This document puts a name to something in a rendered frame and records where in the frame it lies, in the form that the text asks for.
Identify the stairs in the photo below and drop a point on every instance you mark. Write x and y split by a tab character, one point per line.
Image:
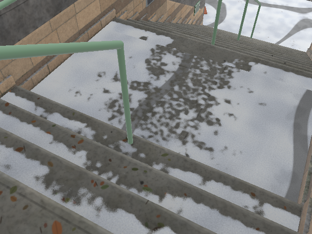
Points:
228	40
65	172

